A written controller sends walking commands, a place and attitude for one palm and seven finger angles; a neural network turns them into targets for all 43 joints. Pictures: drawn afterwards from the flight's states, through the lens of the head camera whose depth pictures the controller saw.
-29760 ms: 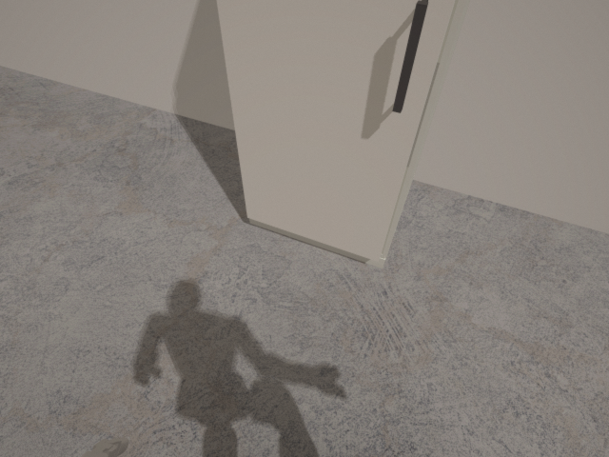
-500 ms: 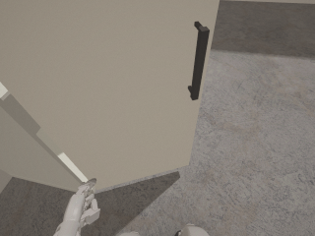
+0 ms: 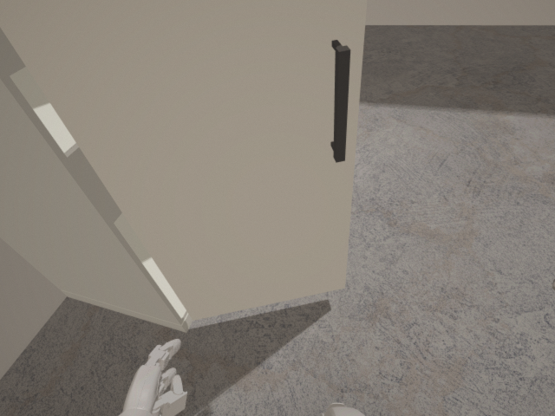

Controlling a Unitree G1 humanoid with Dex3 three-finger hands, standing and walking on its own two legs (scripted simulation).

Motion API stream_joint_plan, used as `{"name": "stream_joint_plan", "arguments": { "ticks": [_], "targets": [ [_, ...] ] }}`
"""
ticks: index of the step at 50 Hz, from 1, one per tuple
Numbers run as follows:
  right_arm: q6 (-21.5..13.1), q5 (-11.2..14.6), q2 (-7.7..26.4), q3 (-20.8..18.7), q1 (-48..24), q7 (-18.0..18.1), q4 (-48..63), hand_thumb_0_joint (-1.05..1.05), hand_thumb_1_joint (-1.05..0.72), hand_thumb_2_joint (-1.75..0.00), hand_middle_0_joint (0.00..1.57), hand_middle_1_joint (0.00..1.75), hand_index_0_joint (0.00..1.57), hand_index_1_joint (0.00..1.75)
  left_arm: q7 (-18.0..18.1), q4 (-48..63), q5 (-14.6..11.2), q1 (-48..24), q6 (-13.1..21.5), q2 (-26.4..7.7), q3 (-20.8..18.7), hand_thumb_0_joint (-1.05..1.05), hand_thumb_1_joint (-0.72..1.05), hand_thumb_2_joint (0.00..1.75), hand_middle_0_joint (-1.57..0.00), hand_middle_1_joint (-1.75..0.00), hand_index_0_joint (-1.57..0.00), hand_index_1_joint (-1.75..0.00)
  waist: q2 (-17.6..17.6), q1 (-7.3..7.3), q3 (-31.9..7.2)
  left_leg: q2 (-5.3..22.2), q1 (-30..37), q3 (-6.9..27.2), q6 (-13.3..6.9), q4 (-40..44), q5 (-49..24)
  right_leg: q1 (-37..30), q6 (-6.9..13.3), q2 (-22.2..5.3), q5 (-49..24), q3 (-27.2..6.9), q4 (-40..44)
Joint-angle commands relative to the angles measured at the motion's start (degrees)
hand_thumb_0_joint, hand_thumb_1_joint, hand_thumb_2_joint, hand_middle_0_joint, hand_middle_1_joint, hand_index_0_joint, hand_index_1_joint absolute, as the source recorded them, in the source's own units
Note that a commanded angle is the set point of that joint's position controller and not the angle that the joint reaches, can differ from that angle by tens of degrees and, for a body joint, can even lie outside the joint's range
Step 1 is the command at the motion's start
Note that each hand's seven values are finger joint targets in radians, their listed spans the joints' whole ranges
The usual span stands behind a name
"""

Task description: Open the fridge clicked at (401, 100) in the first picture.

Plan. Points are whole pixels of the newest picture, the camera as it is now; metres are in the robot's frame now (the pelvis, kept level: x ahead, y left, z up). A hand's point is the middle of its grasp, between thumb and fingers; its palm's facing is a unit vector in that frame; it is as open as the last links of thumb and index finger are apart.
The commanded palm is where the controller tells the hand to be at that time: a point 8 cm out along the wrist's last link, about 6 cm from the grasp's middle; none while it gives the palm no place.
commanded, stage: stop stepping back and stand still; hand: right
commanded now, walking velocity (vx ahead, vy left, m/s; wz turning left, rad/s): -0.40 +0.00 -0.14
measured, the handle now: (337, 106) +0.65 -0.13 +0.12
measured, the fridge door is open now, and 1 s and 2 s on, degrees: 62 62 62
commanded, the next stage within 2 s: let the arm hang, fingers relaxed in 1.14 s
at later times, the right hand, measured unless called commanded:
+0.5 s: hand out of the picture +0.02 -0.38 +0.18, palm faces +0.59 +0.80 -0.12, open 7.5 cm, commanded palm -0.06 -0.39 +0.19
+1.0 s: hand out of the picture -0.08 -0.42 +0.17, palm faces +0.57 +0.77 -0.28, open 7.5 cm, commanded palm -0.15 -0.45 +0.19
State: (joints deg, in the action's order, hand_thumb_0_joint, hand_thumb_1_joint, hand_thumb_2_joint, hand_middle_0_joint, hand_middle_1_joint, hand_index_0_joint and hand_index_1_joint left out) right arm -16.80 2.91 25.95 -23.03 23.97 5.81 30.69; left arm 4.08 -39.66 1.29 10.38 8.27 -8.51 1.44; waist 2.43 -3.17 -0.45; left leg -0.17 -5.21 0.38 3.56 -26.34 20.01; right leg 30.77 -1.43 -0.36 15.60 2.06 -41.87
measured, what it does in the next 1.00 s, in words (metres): walks backwards: right foot, then left foot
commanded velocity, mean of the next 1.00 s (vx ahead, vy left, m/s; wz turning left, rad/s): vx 0.20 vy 0.13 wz -0.01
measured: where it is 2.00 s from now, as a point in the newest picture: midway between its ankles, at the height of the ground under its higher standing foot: outside the picture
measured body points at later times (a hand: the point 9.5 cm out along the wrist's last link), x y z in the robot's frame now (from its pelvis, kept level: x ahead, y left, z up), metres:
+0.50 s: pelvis -0.18 -0.08 -0.01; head -0.24 -0.14 +0.43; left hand -0.03 +0.17 -0.06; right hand -0.02 -0.42 +0.18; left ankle -0.15 +0.07 -0.71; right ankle -0.15 -0.19 -0.73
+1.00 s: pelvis -0.26 -0.14 -0.01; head -0.29 -0.17 +0.43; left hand -0.07 +0.09 -0.07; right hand -0.11 -0.46 +0.19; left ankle -0.26 -0.01 -0.70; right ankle -0.20 -0.27 -0.73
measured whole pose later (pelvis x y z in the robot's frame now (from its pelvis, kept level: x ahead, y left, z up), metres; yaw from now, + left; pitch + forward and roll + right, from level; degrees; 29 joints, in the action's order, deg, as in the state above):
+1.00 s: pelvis -0.26 -0.14 -0.01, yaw -5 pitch -4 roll +0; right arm -9.9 2.4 21.2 -23.4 22.7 9.2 27.8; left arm 5.0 -37.8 0.7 12.2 7.5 -11.5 -1.0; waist 4.1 -0.7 0.4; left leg 0.4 -20.4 0.3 -2.1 -54.1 28.6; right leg 21.9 0.0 -3.5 16.0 3.4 -42.3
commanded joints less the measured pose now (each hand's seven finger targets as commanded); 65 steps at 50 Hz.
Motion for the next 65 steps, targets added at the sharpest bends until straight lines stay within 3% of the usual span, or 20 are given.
{"name": "stream_joint_plan", "arguments": {
  "ticks": [1, 5, 11, 14, 16, 22, 24, 26, 35, 37, 39, 42, 45, 47, 49, 57, 60, 61, 62, 65],
  "targets": [
    [-0.74, 1.08, 11.28, -8.53, -5.16, -0.05, 11.96, 0.0, -0.9, -0.9, 0.2, 0.3, 0.2, 0.3, 1.31, 11.41, -0.65, -7.66, 3.04, -11.83, -2.67, 0.0, 0.9, 0.9, -0.2, -0.3, -0.2, -0.3, -22.65, 2.24, -5.2, -3.61, -17.77, -2.85, -2.78, -25.04, 0.35, -20.32, 3.85, -11.58, -39.72, -18.56, 27.09],
    [-2.98, 1.94, 12.62, -12.72, 3.12, 0.15, 16.48, 0.0, -0.9, -0.9, 0.2, 0.3, 0.2, 0.3, -0.54, 12.15, 0.83, -4.55, 4.43, -10.84, -4.59, 0.0, 0.9, 0.9, -0.2, -0.3, -0.2, -0.3, -13.14, 1.47, -11.15, -5.51, -8.92, 2.27, -4.87, -32.39, 11.5, -9.3, 3.59, -16.45, 14.21, -25.68, 39.96],
    [1.7, 0.92, 11.27, -11.78, 13.42, 1.89, 18.54, 0.0, -0.9, -0.9, 0.2, 0.3, 0.2, 0.3, -1.15, 13.41, 0.94, -1.62, 1.93, -9.43, -4.64, 0.0, 0.9, 0.9, -0.2, -0.3, -0.2, -0.3, -20.19, 0.57, -11.16, -9.75, 7.83, -9.39, -7.42, -4.79, 11.78, -6.08, -4.67, -3.89, 18.75, -7.18, 38.55],
    [4.2, 1.2, 13.54, -12.22, 7.49, 2.3, 18.7, 0.0, -0.9, -0.9, 0.2, 0.3, 0.2, 0.3, -0.37, 10.65, -0.36, -0.21, 0.16, -10.83, -6.0, 0.0, 0.9, 0.9, -0.2, -0.3, -0.2, -0.3, 12.33, 1.92, -7.84, 14.81, -20.48, 5.65, -14.87, 14.99, 4.94, -18.34, -2.98, 3.55, 7.34, -2.02, -21.47],
    [4.89, 2.11, 16.36, -15.24, -9.62, 3.36, 12.09, 0.0, -0.9, -0.9, 0.2, 0.3, 0.2, 0.3, -0.5, 9.8, 0.28, -1.85, -0.58, -9.56, -4.15, 0.0, 0.9, 0.9, -0.2, -0.3, -0.2, -0.3, 12.01, 5.94, -0.57, 25.64, -32.84, 12.69, -19.26, 17.55, 18.01, -3.52, -0.9, -2.36, 7.78, -8.29, -47.32],
    [5.7, -1.53, 4.0, 2.62, -17.25, 3.21, 6.24, 0.0, -0.9, -0.9, 0.2, 0.3, 0.2, 0.3, 2.32, 9.7, -1.16, -3.05, 0.82, -10.14, -3.0, 0.0, 0.9, 0.9, -0.2, -0.3, -0.2, -0.3, -9.94, 5.82, 4.44, 10.43, -26.28, -0.58, -10.97, -4.14, 23.99, -17.99, 3.45, -1.18, 14.61, 2.66, 12.28],
    [2.49, -1.95, 8.59, -1.79, -18.05, 4.16, 16.79, 0.0, -0.9, -0.9, 0.2, 0.3, 0.2, 0.3, 1.16, 12.36, -0.82, -1.36, 2.89, -11.97, -3.45, 0.0, 0.9, 0.9, -0.2, -0.3, -0.2, -0.3, -33.05, 5.35, 2.58, -3.07, -35.16, -5.91, -4.2, -39.71, 15.15, -19.76, 11.6, -19.32, 31.13, -34.77, 33.76],
    [1.24, -1.27, 12.39, -8.17, -9.56, 2.65, 18.81, 0.0, -0.9, -0.9, 0.2, 0.3, 0.2, 0.3, -1.25, 12.44, -0.39, -1.94, 3.49, -10.09, -4.44, 0.0, 0.9, 0.9, -0.2, -0.3, -0.2, -0.3, -15.26, 4.43, 1.74, -1.74, -29.51, 0.31, -4.28, -51.65, 6.91, -6.78, 11.67, -19.51, 36.77, -37.98, 38.45],
    [6.45, -0.57, 8.95, -6.89, 1.29, 2.92, 5.85, 0.0, -0.9, -0.9, 0.2, 0.3, 0.2, 0.3, 0.11, 11.31, 0.47, -2.7, 0.72, -8.68, -3.48, 0.0, 0.9, 0.9, -0.2, -0.3, -0.2, -0.3, -15.87, 1.23, -4.18, -8.15, 10.67, -12.42, -8.64, -2.47, 11.96, 2.97, -0.82, -8.93, 22.7, -4.62, 25.71],
    [8.64, -0.96, 8.29, -6.12, 1.63, 2.47, 1.47, 0.0, -0.9, -0.9, 0.2, 0.3, 0.2, 0.3, 0.02, 10.07, -0.95, 0.14, -0.14, -8.32, -4.3, 0.0, 0.9, 0.9, -0.2, -0.3, -0.2, -0.3, 7.04, 2.17, -4.88, 6.79, 5.23, 7.7, -15.58, 8.73, 8.84, 3.9, 1.05, 0.21, 13.44, 5.24, -11.01],
    [5.82, 0.32, 15.77, -11.83, -8.71, 3.55, 10.54, 0.0, -0.9, -0.9, 0.2, 0.3, 0.2, 0.3, -0.36, 12.12, -1.01, -2.71, 0.04, -8.91, -3.23, 0.0, 0.9, 0.9, -0.2, -0.3, -0.2, -0.3, 9.0, 3.58, 1.54, 21.1, -10.53, 26.04, -22.14, 16.2, 7.86, 11.31, 0.96, -2.96, 10.28, -3.38, -38.26],
    [5.62, -0.65, 5.9, -2.95, -9.66, 2.78, 5.13, 0.0, -0.9, -0.9, 0.2, 0.3, 0.2, 0.3, -0.12, 11.16, -1.25, -2.84, -0.74, -9.71, -4.84, 0.0, 0.9, 0.9, -0.2, -0.3, -0.2, -0.3, 10.22, 4.09, 3.34, 16.15, -20.29, 18.96, -16.98, 12.15, 27.21, -0.11, 2.04, -6.8, 9.55, -3.54, -17.93],
    [3.79, -1.19, 5.99, -1.73, -12.4, 3.88, 9.97, 0.0, -0.9, -0.9, 0.2, 0.3, 0.2, 0.3, 1.87, 9.6, -0.75, -2.0, 0.42, -8.96, -3.27, 0.0, 0.9, 0.9, -0.2, -0.3, -0.2, -0.3, -8.87, 5.4, -0.72, 7.67, -23.04, 1.87, -12.45, -5.39, 16.13, -23.04, 2.14, -1.0, 5.22, 5.56, 10.14],
    [1.74, -0.92, 8.83, -4.6, -11.9, 4.53, 15.99, 0.0, -0.9, -0.9, 0.2, 0.3, 0.2, 0.3, 1.91, 11.77, -1.05, -1.74, 2.41, -11.41, -4.06, 0.0, 0.9, 0.9, -0.2, -0.3, -0.2, -0.3, -27.66, 4.81, -0.45, -2.44, -35.48, -5.34, -4.76, -31.7, 15.25, -29.85, 8.5, -19.6, 9.56, -28.88, 27.77],
    [0.15, -0.61, 13.2, -9.78, -9.56, 3.22, 17.57, 0.0, -0.9, -0.9, 0.2, 0.3, 0.2, 0.3, 0.53, 11.15, -0.41, -2.08, 3.32, -10.04, -4.5, 0.0, 0.9, 0.9, -0.2, -0.3, -0.2, -0.3, -13.65, 4.25, 1.24, 0.89, -30.82, 3.18, -4.43, -40.96, 9.34, -16.44, 12.38, -23.85, 22.56, -37.37, 34.4],
    [3.18, -0.88, 7.19, -9.66, 8.48, 3.12, 6.27, 0.0, -0.9, -0.9, 0.2, 0.3, 0.2, 0.3, -1.16, 14.07, -0.89, -1.44, 0.25, -9.37, -4.25, 0.0, 0.9, 0.9, -0.2, -0.3, -0.2, -0.3, -12.54, 2.05, -2.67, -3.25, 4.98, -8.86, -5.74, -6.56, 5.88, 4.46, 3.89, -10.61, 25.75, -2.85, 19.09],
    [4.11, -0.09, 11.89, -11.86, 1.43, 4.31, 7.09, 0.0, -0.9, -0.9, 0.2, 0.3, 0.2, 0.3, -0.44, 13.89, -1.34, -1.75, -0.31, -9.15, -4.12, 0.0, 0.9, 0.9, -0.2, -0.3, -0.2, -0.3, 11.45, 3.21, -0.46, 18.98, -3.87, 26.28, -16.56, 12.85, -0.43, 7.47, 1.21, -1.84, 11.11, 0.02, -17.81],
    [3.03, -0.44, 11.74, -12.01, -1.5, 4.8, 6.8, 0.0, -0.9, -0.9, 0.2, 0.3, 0.2, 0.3, -0.69, 11.66, -0.95, -0.75, 0.66, -8.1, -3.37, 0.0, 0.9, 0.9, -0.2, -0.3, -0.2, -0.3, 8.76, 3.5, -4.48, 19.66, -2.57, 24.68, -17.58, 11.05, -2.39, 5.76, 0.78, -2.51, 11.43, -1.02, -19.01],
    [12.78, -6.03, -4.07, 14.93, -3.07, -2.47, -32.42, 0.0, -0.9, -0.9, 0.2, 0.3, 0.2, 0.3, -5.93, 1.77, -1.24, -4.7, 2.16, -11.86, -5.49, 0.0, 0.9, 0.9, -0.2, -0.3, -0.2, -0.3, 3.64, 6.59, -2.42, 24.19, -9.38, 6.17, -13.63, 2.85, -12.86, 5.94, 1.47, -9.44, 16.9, -0.52, -18.72],
    [18.47, -4.67, -7.49, 16.77, -5.94, -5.24, -39.61, 0.0, -0.9, -0.9, 0.2, 0.3, 0.2, 0.3, -4.79, 1.8, -0.37, 5.03, -7.45, -8.87, -3.56, 0.0, 0.9, 0.9, -0.2, -0.3, -0.2, -0.3, 9.74, 6.88, 0.91, 11.71, -21.49, -1.68, -9.14, -6.54, -14.27, -9.66, 0.49, -2.33, 4.2, 3.55, -1.17]
  ]
}}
